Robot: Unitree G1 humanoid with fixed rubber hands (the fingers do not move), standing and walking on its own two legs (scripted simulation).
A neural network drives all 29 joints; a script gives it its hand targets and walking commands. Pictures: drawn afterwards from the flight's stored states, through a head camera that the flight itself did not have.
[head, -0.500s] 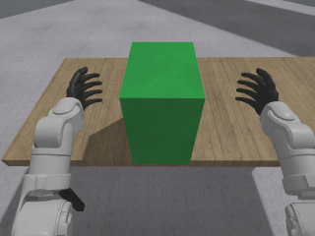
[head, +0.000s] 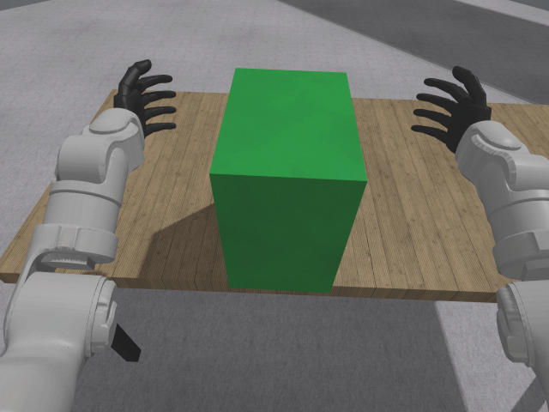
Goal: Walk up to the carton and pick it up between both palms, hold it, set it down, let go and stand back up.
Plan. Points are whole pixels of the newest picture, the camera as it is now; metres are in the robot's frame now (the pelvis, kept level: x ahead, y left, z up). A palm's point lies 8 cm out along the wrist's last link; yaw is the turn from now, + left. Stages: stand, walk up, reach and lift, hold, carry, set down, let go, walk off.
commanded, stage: reach and lift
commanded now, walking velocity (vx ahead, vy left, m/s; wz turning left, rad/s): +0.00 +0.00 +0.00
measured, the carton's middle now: (284, 185) +0.49 +0.02 +0.05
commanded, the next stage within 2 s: none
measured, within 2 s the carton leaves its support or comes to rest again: neither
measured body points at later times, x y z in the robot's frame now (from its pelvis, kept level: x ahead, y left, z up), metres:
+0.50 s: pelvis +0.01 +0.00 +0.00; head +0.07 +0.01 +0.45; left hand +0.48 +0.22 +0.17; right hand +0.49 -0.20 +0.18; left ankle +0.02 +0.15 -0.74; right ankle -0.01 -0.12 -0.74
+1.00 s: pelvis +0.00 +0.00 -0.01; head +0.06 +0.00 +0.44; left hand +0.45 +0.20 +0.10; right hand +0.47 -0.16 +0.11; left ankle +0.02 +0.15 -0.74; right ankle -0.01 -0.12 -0.74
